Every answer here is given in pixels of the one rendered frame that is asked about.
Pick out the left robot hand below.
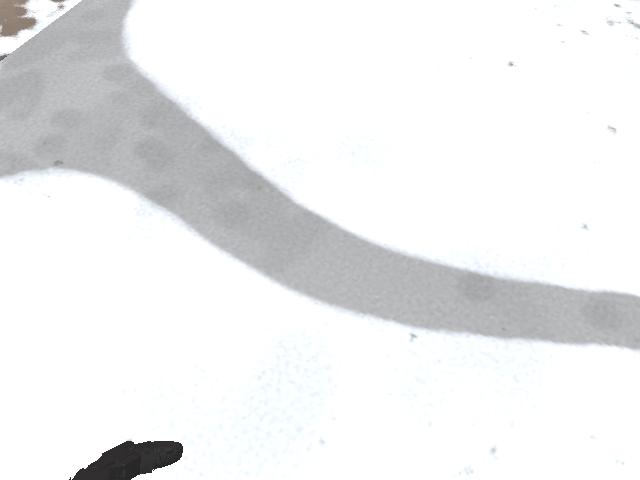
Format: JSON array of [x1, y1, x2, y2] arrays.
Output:
[[69, 441, 183, 480]]

